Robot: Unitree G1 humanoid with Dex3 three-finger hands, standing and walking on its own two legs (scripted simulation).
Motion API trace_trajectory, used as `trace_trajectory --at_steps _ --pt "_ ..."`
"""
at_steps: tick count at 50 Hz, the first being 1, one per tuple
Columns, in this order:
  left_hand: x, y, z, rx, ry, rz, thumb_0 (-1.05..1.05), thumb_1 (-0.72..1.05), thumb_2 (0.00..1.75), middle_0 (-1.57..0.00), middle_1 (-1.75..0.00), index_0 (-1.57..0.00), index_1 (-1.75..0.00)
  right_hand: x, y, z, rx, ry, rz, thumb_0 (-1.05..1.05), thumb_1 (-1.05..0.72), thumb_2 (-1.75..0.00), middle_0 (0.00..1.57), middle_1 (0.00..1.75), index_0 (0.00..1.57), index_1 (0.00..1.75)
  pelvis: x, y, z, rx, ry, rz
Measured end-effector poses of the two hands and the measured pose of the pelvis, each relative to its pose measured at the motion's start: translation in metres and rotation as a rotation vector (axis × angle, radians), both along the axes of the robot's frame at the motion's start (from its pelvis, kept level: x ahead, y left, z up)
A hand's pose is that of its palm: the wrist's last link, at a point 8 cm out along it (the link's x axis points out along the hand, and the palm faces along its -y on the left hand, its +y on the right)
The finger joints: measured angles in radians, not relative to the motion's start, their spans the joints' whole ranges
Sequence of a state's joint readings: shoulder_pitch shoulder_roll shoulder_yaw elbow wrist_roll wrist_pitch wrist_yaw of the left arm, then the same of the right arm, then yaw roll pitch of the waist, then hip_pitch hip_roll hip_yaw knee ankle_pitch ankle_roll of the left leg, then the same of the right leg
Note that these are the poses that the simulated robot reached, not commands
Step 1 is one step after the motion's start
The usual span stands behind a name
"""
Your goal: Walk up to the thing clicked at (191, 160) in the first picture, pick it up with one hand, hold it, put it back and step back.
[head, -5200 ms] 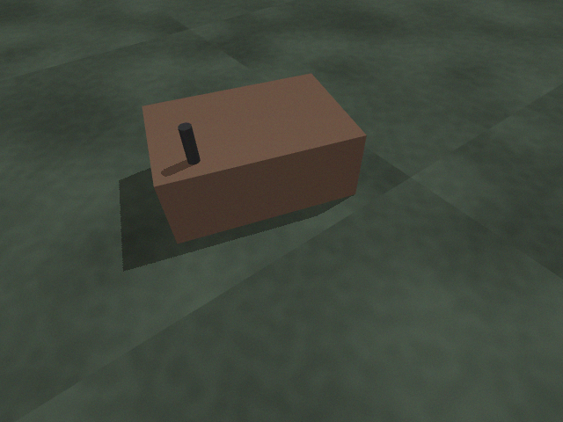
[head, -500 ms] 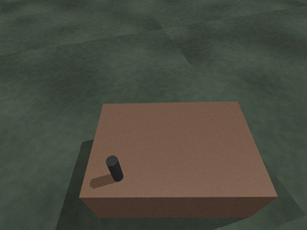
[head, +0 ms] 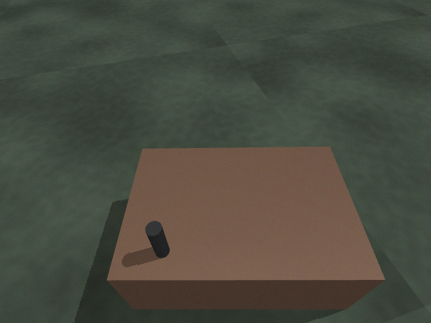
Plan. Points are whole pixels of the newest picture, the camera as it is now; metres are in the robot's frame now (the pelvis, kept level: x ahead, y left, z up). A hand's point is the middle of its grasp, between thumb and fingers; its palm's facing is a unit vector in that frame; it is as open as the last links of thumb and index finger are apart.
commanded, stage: stand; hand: left
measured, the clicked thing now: (158, 240) +0.46 +0.21 -0.34
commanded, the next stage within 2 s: go down in 1.92 s
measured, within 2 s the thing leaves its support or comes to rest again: neither
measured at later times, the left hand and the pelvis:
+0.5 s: hand out of the picture +0.07 +0.25 -0.16, palm faces -0.01 -0.94 -0.34, open 7.4 cm; pelvis +0.00 -0.01 +0.00, yaw +0 degrees
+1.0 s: hand out of the picture +0.07 +0.24 -0.16, palm faces -0.01 -0.94 -0.34, open 7.4 cm; pelvis +0.00 -0.01 +0.00, yaw +0 degrees
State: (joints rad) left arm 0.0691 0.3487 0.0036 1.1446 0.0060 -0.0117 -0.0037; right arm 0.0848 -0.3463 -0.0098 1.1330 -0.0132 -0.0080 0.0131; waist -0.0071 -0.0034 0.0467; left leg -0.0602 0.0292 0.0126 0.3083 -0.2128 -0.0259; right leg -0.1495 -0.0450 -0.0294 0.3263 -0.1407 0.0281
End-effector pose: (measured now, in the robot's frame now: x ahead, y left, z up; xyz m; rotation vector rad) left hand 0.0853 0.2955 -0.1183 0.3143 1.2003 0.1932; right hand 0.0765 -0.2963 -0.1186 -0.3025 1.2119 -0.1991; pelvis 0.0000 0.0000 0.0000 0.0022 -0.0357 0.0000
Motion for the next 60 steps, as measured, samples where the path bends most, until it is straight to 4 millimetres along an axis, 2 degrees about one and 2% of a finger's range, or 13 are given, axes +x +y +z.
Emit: trace_trajectory --at_steps 15,43,60 --pt "-0.024 -0.003 -0.002 0.005 0.05 0.021 0.01 0.9 0.89 -0.2 -0.3 -0.21 -0.3 -0.009 -0.007 -0.003 0.001 0.034 0.007 0.0 -0.91 -0.9 0.2 0.3 0.2 0.3 -0.001 -0.006 0.0 -0.002 0.004 0.006" --pt "-0.021 -0.008 0.0 0.004 0.027 0.019 0.01 0.9 0.89 -0.2 -0.3 -0.21 -0.3 -0.019 -0.012 -0.004 0.002 0.041 0.013 0.0 -0.91 -0.9 0.21 0.3 0.2 0.3 -0.004 -0.012 0.0 0.0 0.0 0.007" --pt "-0.022 -0.01 -0.001 0.002 0.033 0.018 0.01 0.9 0.89 -0.2 -0.3 -0.21 -0.3 -0.016 -0.013 -0.004 -0.001 0.041 0.015 0.0 -0.91 -0.9 0.21 0.3 0.2 0.3 -0.002 -0.013 -0.001 -0.002 0.005 0.006"
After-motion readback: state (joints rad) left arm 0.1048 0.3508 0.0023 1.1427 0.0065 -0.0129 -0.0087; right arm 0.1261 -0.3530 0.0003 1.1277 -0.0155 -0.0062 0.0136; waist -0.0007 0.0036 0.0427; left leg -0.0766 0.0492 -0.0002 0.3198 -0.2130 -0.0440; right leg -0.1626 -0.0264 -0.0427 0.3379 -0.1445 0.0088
